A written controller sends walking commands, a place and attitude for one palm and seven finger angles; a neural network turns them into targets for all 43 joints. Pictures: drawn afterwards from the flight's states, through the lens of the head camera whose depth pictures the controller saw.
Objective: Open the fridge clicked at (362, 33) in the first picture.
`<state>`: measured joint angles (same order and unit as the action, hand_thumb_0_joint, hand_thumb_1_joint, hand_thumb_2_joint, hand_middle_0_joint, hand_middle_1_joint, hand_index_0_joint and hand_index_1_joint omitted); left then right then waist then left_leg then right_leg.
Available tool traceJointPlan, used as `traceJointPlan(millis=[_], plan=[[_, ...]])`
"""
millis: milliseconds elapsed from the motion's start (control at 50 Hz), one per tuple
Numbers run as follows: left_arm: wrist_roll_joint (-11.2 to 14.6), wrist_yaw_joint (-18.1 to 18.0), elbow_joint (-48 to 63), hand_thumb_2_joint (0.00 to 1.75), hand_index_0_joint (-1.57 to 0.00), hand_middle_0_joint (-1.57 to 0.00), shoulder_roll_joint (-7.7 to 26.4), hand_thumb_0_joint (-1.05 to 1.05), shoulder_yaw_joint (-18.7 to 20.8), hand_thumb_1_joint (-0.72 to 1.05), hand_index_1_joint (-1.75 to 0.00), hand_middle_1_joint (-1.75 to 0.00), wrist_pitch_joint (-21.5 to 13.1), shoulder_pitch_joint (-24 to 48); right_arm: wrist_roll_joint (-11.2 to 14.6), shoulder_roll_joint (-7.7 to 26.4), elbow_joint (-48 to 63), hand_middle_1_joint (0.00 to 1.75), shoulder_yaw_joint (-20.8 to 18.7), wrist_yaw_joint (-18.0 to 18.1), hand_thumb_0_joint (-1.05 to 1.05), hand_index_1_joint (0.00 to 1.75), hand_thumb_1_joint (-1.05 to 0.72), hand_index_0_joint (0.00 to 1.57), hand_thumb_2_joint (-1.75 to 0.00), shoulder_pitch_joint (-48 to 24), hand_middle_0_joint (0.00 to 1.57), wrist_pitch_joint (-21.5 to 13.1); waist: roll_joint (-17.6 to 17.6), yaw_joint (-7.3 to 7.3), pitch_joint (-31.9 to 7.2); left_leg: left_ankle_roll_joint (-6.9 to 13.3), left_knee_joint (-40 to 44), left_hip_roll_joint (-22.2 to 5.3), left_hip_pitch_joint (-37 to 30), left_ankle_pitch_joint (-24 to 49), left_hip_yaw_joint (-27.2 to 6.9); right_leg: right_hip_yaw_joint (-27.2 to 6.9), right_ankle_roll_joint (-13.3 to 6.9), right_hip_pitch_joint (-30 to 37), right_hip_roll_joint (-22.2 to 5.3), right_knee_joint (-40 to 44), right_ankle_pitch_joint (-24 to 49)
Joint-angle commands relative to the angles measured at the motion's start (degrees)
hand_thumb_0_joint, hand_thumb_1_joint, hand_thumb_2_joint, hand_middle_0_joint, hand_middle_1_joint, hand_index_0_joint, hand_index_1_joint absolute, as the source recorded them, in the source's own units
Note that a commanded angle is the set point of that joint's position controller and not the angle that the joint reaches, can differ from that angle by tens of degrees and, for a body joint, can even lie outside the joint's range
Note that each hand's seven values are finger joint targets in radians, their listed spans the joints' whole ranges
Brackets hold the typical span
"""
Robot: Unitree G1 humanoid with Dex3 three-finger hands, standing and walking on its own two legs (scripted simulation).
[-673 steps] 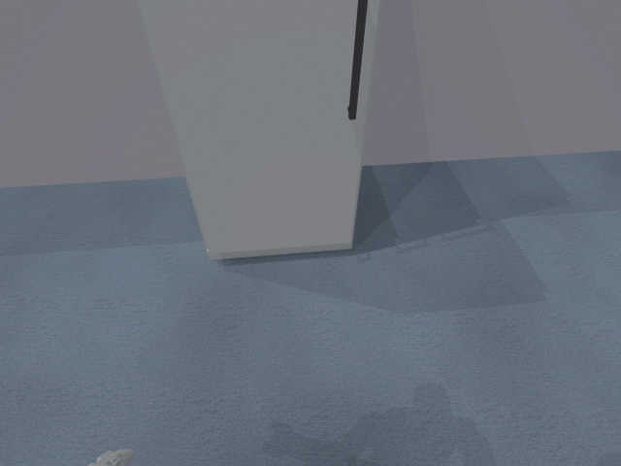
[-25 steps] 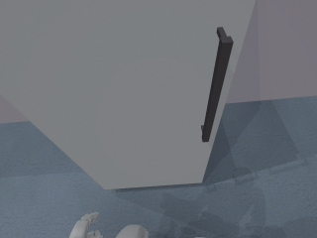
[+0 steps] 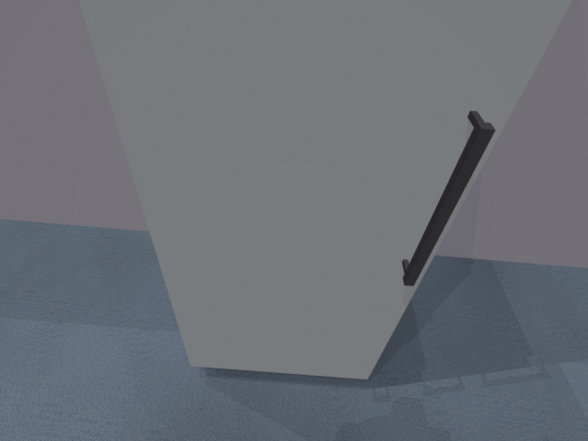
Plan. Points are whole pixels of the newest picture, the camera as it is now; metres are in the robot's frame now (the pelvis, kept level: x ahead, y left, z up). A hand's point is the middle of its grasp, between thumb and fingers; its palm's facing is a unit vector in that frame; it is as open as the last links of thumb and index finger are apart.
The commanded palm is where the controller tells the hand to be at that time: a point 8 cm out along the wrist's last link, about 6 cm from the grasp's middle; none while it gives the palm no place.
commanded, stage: come to a stop and stand still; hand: right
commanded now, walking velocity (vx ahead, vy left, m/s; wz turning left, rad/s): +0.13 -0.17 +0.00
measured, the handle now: (436, 212) +0.48 -0.20 +0.08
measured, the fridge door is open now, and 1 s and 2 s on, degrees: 0 0 0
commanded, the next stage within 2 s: look again from close up in 1.36 s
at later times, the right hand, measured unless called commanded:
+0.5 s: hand out of the picture -0.03 -0.20 -0.19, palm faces +0.09 +0.99 -0.13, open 7.4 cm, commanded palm none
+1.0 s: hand out of the picture +0.01 -0.23 -0.18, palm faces +0.04 +0.98 -0.20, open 7.4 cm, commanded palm none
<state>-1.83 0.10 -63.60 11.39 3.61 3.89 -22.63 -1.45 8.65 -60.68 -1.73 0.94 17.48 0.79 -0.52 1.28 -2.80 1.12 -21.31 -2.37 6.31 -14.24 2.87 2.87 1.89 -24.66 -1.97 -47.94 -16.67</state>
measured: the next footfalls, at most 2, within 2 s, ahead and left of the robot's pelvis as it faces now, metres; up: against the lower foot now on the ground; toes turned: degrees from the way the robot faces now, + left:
right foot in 0.28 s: +0.03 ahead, -0.16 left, +0.00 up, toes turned -7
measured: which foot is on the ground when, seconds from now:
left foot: down 0.00-1.00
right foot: up 0.00-0.26, down 0.28-1.00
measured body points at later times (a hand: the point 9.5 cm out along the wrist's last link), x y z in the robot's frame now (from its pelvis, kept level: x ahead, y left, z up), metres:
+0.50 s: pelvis +0.02 -0.05 -0.01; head +0.03 -0.07 +0.44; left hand +0.09 +0.18 -0.16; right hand -0.03 -0.25 -0.18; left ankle -0.03 +0.10 -0.75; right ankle -0.01 -0.15 -0.75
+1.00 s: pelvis +0.00 -0.05 -0.01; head +0.02 -0.05 +0.44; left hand -0.02 +0.16 -0.17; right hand +0.01 -0.28 -0.17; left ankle -0.03 +0.10 -0.75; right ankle -0.01 -0.15 -0.75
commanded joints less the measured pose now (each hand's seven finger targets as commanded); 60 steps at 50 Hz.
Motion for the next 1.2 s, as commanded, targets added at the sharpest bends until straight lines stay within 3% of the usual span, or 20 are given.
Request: traceJointPlan(millis=[0,40,80,160,200,220,260,280,300,320,340,400,460,900,1060,1180], plan=[[0.03,0.38,3.08,0.9,-0.2,-0.2,1.57,0.0,0.22,0.9,-0.3,-0.3,-2.26,-0.27,0.45,7.63,2.07,0.3,-1.28,0.32,0.0,0.3,-0.9,0.2,-0.9,1.26,0.2,-2.8,8.62,-1.36,11.83,3.24,13.35,-12.76,5.82,-8.27,-8.48,-0.35,1.25,-6.44,-1.91,-4.51,2.88],[-0.03,0.34,4.19,0.9,-0.2,-0.2,1.84,0.0,0.23,0.9,-0.3,-0.3,-2.42,2.1,0.36,7.16,1.06,0.3,-1.33,0.51,0.0,0.3,-0.9,0.2,-0.9,4.28,0.2,-2.92,8.49,-2.96,11.23,4.41,12.67,-14.09,2.54,-6.71,-10.39,-0.87,1.5,-8.06,-2.62,-3.75,1.98],[0.06,0.14,4.88,0.9,-0.2,-0.2,1.77,0.0,0.03,0.9,-0.3,-0.3,-2.64,3.54,0.19,6.89,0.47,0.3,-1.31,0.61,0.0,0.3,-0.9,0.2,-0.9,5.39,0.2,-2.94,9.46,-3.52,9.77,5.61,11.37,-14.85,0.25,-4.04,-11.22,-1.14,1.59,-7.7,-3.12,-0.81,-0.07],[0.82,-0.37,5.27,0.9,-0.2,-0.2,-0.36,0.0,-0.86,0.9,-0.3,-0.3,-3.33,5.61,-0.43,7.05,-0.57,0.3,-1.38,0.79,0.0,0.3,-0.9,0.2,-0.9,5.46,0.2,-2.69,10.8,-3.89,7.51,7.0,6.72,-14.72,1.25,9.81,-10.45,0.71,1.1,1.34,-1.82,12.11,-5.28],[1.15,-0.83,3.5,0.9,-0.2,-0.2,-1.26,0.0,-1.3,0.9,-0.3,-0.3,-3.8,2.59,0.04,6.98,-1.29,0.3,-1.26,0.87,0.0,0.3,-0.9,0.2,-0.9,3.57,0.2,-2.49,9.96,-1.8,5.98,4.63,2.62,-11.69,5.17,12.72,-6.99,1.92,0.89,11.4,-0.67,22.11,2.81],[1.35,-0.97,2.49,0.9,-0.2,-0.2,-0.6,0.0,-1.33,0.9,-0.3,-0.3,-4.32,0.61,0.32,6.06,-1.5,0.3,-1.01,0.82,0.0,0.3,-0.9,0.2,-0.9,3.03,0.2,-2.39,7.39,-1.01,4.98,2.69,-0.38,-9.21,7.01,13.28,-5.34,1.61,0.49,16.67,-0.82,26.59,8.44],[1.09,-1.81,1.4,0.9,-0.2,-0.2,2.99,0.0,-1.01,0.9,-0.3,-0.3,-5.42,0.03,0.73,3.09,-2.19,0.3,-0.23,0.82,0.0,0.3,-0.9,0.2,-0.9,5.87,0.2,-2.1,-2.75,-1.88,1.16,-0.7,-3.75,-5.09,9.71,8.1,-2.15,-3.33,-2.29,23.41,-7.77,24.91,24.16],[1.11,-2.02,1.51,0.9,-0.2,-0.2,3.94,0.0,-0.92,0.9,-0.3,-0.3,-5.12,1.41,0.53,2.22,-2.67,0.3,-0.07,1.03,0.0,0.3,-0.9,0.2,-0.9,6.22,0.2,-1.86,-3.63,-2.09,1.69,-1.31,-1.86,-4.83,9.13,3.18,-1.59,-3.49,-3.21,21.89,-9.66,24.03,24.8],[1.04,-2.22,1.48,0.9,-0.2,-0.2,3.62,0.0,-1.06,0.9,-0.3,-0.3,-4.93,2.45,0.32,2.21,-3.19,0.3,-0.1,1.07,0.0,0.3,-0.9,0.2,-0.9,5.88,0.2,-1.79,-1.36,-1.89,3.32,-1.4,-0.88,-4.4,8.99,4.75,-2.01,-2.33,-3.0,20.71,-9.04,23.12,24.96],[1.18,-2.36,0.99,0.9,-0.2,-0.2,3.27,0.0,-1.27,0.9,-0.3,-0.3,-4.96,3.04,0.32,2.57,-4.05,0.3,0.02,1.13,0.0,0.3,-0.9,0.2,-0.9,5.02,0.2,-1.28,-5.55,-1.43,3.58,-1.91,-2.13,-4.63,8.09,6.1,-0.95,-2.38,-3.02,20.56,-8.24,24.41,27.85],[1.37,-2.52,0.75,0.9,-0.2,-0.2,2.58,0.0,-1.64,0.9,-0.3,-0.3,-4.87,3.27,0.48,3.14,-4.15,0.3,0.12,1.06,0.0,0.3,-0.9,0.2,-0.9,4.12,0.2,-1.06,-6.41,-1.26,5.14,-2.42,-2.02,-4.46,6.7,4.89,-0.41,-2.67,-3.08,18.72,-7.94,26.46,26.39],[1.29,-2.78,0.85,0.9,-0.2,-0.2,2.6,0.0,-1.91,0.9,-0.3,-0.3,-4.76,4.94,0.26,3.1,-5.29,0.3,0.36,1.11,0.0,0.3,-0.9,0.2,-0.9,5.1,0.2,-0.85,-3.39,-1.57,7.55,-2.33,-1.53,-4.7,6.0,9.9,-0.76,-1.54,-2.67,18.34,-6.6,25.86,28.61],[1.28,-2.91,0.91,0.9,-0.2,-0.2,3.12,0.0,-1.92,0.9,-0.3,-0.3,-4.83,5.0,0.3,3.65,-5.31,0.3,0.35,1.21,0.0,0.3,-0.9,0.2,-0.9,5.12,0.2,-0.79,-2.41,-1.5,4.95,-2.33,-2.22,-4.91,4.13,12.84,-0.34,-1.35,-2.71,20.23,-6.43,25.46,32.11],[1.17,-1.81,-0.59,0.9,-0.2,-0.2,2.49,0.0,-2.31,0.9,-0.3,-0.3,-4.93,3.67,0.66,6.1,-3.03,0.3,0.25,1.12,0.0,0.3,-0.9,0.2,-0.9,0.42,0.2,-0.71,0.9,-1.94,7.6,-2.37,1.59,-5.49,2.54,6.33,-0.97,-2.14,-2.45,15.09,-4.81,30.94,13.33],[1.28,-1.86,-1.02,0.9,-0.2,-0.2,1.39,0.0,-2.1,0.9,-0.3,-0.3,-4.97,2.24,0.57,5.18,-3.43,0.3,0.21,1.26,0.0,0.3,-0.9,0.2,-0.9,2.08,0.2,-1.16,0.84,-1.63,6.48,-1.96,2.13,-5.31,3.15,6.99,-1.39,-1.49,-2.46,16.09,-4.7,30.01,12.92],[1.31,-1.94,-1.08,0.9,-0.2,-0.2,0.84,0.0,-2.01,0.9,-0.3,-0.3,-4.78,2.06,0.51,4.3,-3.95,0.3,0.32,1.28,0.0,0.3,-0.9,0.2,-0.9,3.22,0.2,-1.35,0.1,-1.28,7.82,-1.75,2.88,-5.04,4.95,5.52,-1.91,-1.25,-2.29,15.73,-4.65,29.78,10.4]])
